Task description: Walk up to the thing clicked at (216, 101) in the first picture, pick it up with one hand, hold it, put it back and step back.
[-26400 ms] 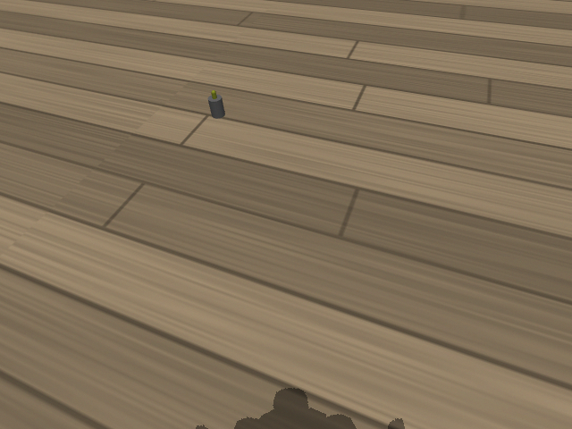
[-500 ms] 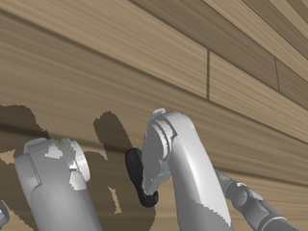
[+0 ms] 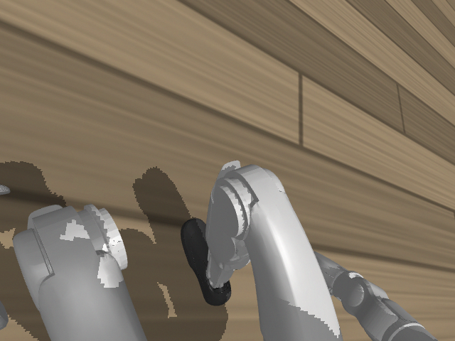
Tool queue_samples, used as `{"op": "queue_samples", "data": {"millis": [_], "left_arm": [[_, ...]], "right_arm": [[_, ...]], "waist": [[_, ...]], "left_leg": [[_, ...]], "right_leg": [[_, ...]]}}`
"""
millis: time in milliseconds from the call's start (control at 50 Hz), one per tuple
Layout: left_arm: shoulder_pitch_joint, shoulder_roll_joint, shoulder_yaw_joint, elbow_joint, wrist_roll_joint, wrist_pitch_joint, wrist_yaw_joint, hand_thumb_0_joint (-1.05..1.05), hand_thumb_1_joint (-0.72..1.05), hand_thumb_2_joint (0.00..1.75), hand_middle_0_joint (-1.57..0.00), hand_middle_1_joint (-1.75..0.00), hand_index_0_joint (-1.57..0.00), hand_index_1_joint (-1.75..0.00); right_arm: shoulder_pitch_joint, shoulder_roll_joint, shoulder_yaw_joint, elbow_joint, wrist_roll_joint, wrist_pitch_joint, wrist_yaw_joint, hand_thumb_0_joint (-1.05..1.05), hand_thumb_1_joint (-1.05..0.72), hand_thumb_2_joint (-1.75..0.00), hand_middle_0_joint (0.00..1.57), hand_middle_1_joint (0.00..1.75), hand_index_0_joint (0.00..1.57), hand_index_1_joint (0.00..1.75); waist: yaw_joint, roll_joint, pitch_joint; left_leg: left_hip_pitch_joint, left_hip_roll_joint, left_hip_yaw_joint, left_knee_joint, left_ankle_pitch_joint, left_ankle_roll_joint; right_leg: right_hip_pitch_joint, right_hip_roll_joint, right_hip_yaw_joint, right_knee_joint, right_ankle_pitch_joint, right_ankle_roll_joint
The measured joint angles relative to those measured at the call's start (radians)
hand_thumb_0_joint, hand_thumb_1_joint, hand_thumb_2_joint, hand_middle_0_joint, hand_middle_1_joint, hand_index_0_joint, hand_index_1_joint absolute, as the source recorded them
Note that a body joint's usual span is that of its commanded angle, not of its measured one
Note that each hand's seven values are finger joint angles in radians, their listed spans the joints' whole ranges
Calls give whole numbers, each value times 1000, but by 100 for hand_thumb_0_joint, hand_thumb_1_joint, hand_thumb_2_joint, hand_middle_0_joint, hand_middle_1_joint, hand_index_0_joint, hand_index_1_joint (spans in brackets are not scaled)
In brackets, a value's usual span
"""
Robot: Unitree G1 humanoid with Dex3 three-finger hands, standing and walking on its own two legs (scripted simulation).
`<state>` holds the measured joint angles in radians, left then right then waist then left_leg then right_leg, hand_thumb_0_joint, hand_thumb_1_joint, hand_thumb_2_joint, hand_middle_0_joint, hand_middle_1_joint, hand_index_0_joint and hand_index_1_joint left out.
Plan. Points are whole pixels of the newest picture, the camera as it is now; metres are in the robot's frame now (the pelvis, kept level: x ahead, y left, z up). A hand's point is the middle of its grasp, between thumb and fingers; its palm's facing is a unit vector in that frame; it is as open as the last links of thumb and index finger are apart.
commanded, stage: withdraw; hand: left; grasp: from the side
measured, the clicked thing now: out of the picture +0.43 +0.29 -0.20
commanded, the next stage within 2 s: rise in 0.28 s
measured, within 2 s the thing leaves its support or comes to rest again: rests again in 0.14 s
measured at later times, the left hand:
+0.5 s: hand out of the picture +0.40 +0.38 -0.09, palm faces +0.39 -0.91 -0.13, open 17.5 cm
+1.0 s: hand out of the picture +0.28 +0.34 +0.07, palm faces +0.25 -0.85 -0.46, open 17.5 cm
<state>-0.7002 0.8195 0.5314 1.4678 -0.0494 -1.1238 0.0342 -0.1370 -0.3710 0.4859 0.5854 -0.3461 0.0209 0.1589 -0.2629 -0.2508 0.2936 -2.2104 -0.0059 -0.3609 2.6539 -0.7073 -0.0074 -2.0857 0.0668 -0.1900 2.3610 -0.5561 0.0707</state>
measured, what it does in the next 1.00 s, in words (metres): rises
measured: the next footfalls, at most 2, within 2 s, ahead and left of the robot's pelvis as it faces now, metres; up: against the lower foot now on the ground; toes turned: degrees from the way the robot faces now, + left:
none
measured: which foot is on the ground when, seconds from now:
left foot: down 0.00-1.00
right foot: down 0.00-1.00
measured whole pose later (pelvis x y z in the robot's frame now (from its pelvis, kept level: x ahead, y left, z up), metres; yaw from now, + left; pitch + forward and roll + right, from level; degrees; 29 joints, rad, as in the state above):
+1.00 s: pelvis +0.03 -0.01 +0.17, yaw +11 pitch +33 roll -5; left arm -0.15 0.48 0.29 0.49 0.07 -0.06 0.01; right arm 0.10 -0.25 0.02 0.53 0.05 0.15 0.00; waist -0.04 0.01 -0.14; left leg -1.90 0.03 -0.08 2.01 -0.68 0.00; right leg -1.88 -0.02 -0.01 1.92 -0.61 0.05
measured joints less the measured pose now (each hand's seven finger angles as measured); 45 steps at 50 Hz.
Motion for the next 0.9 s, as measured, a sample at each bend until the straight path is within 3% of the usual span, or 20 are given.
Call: {"op": "queue_samples", "data": {"millis": [120,220,340,420,480,600,740,820,900], "left_arm": [[9,-4,20,-61,16,29,-20,0,-59,7,-8,-3,-8,-5],[27,-21,47,-229,11,97,-47,-1,-56,8,-5,-2,-5,-3],[61,-3,2,-255,-41,218,-142,-2,-55,7,-4,-1,-4,-2],[72,-30,4,-257,-90,285,-198,-2,-55,6,-3,-1,-3,-2],[64,-35,4,-255,14,372,-188,-2,-54,6,-3,-1,-3,-2],[94,-61,4,-371,128,567,-151,-2,-55,8,-6,-4,-5,-6],[181,-87,-43,-502,148,744,-101,-2,-56,6,-6,-5,-5,-6],[294,-164,-115,-649,137,851,-84,-2,-58,4,-5,-4,-5,-6],[420,-257,-178,-813,129,960,-62,-2,-58,3,-5,-5,-5,-6]], "right_arm": [[9,9,-13,6,6,11,-4,0,-90,-90,21,30,21,30],[52,22,-52,15,27,31,-5,0,-90,-90,21,30,21,30],[92,22,-103,21,89,51,-24,0,-90,-90,21,30,21,30],[99,15,-140,6,125,43,-37,0,-89,-89,21,30,21,30],[111,36,-199,12,165,51,-43,0,-88,-89,21,30,21,30],[151,69,-281,11,226,91,-57,0,-91,-91,21,30,21,30],[210,78,-382,21,289,120,-78,0,-91,-90,21,30,21,30],[233,82,-432,17,329,136,-90,1,-91,-90,21,30,20,30],[238,98,-455,-11,364,144,-114,1,-90,-90,21,30,20,30]], "waist": [[11,5,0],[38,21,-34],[50,93,-131],[70,125,-163],[86,126,-192],[107,146,-271],[151,230,-370],[190,269,-410],[214,280,-426]], "left_leg": [[4,-1,-2,-1,-6,0],[9,-2,7,-20,-15,-8],[-10,-4,48,-65,-13,6],[-20,1,77,-95,-2,21],[-24,5,101,-120,6,22],[-14,4,145,-188,16,18],[15,10,212,-294,17,28],[66,19,251,-381,18,33],[153,30,272,-489,21,28]], "right_leg": [[7,-3,-3,-2,-7,-6],[7,-13,1,-9,-20,-18],[-6,-32,27,-31,-42,-3],[-15,-38,44,-50,-41,-10],[-28,-43,61,-57,-39,-29],[-34,-62,91,-87,-49,-42],[-29,-78,140,-150,-66,-45],[2,-81,170,-214,-67,-33],[70,-81,184,-307,-58,-10]]}}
